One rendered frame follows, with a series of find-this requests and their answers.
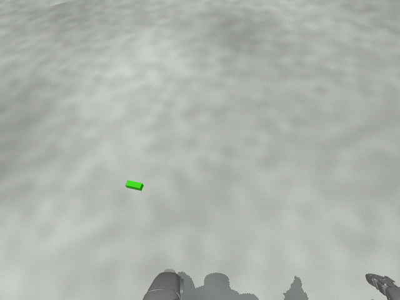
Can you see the small box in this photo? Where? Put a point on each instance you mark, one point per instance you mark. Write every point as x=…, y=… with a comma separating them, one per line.
x=134, y=185

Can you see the right robot hand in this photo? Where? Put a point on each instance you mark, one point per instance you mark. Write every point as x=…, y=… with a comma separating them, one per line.
x=385, y=285

